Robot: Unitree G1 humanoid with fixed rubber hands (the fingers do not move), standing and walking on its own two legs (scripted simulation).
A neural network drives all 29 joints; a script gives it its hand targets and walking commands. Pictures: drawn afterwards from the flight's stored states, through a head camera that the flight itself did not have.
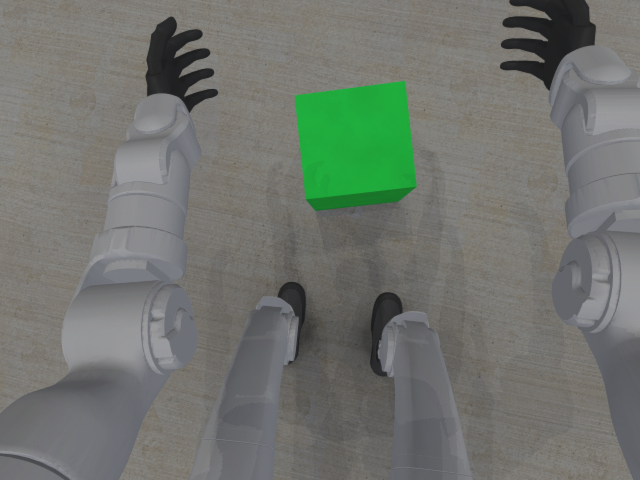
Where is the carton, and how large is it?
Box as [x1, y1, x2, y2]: [295, 81, 416, 210]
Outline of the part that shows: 404,81 295,95 305,197 315,210 397,201 416,186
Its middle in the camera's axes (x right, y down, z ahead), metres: +0.07 -0.19 +0.86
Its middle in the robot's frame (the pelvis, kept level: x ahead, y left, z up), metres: +0.54 +0.02 -0.53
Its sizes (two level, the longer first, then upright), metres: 0.210 0.200 0.250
